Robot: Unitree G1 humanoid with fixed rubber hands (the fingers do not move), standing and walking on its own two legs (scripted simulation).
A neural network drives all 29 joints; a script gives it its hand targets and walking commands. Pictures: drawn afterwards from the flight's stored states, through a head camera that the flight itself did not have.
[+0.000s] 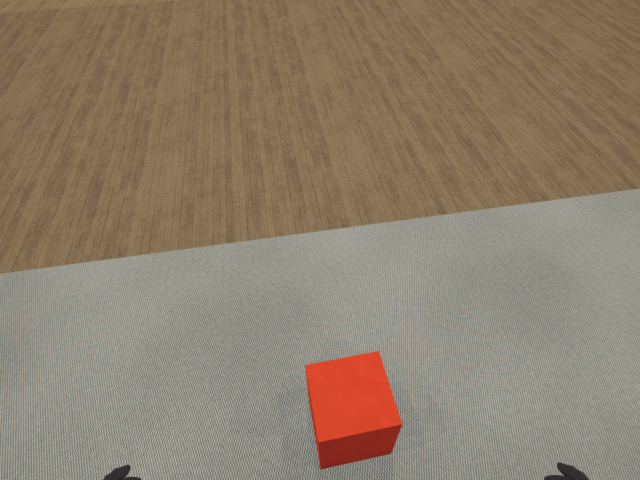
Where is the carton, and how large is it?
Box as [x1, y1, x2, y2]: [305, 351, 401, 468]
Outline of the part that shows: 378,351 305,365 309,402 321,468 391,452 401,426 401,421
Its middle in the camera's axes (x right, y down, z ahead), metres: +0.08 +0.48 +1.10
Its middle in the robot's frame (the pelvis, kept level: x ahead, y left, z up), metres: +0.46 -0.04 -0.65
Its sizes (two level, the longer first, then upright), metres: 0.210 0.200 0.250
